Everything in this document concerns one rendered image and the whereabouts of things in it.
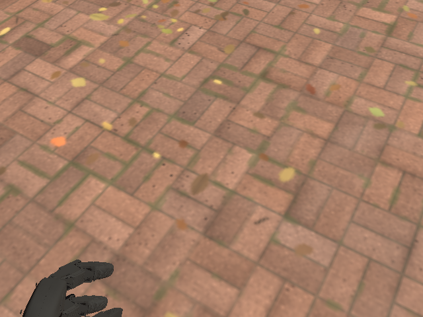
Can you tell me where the left robot hand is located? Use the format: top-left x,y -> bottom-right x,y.
20,260 -> 123,317

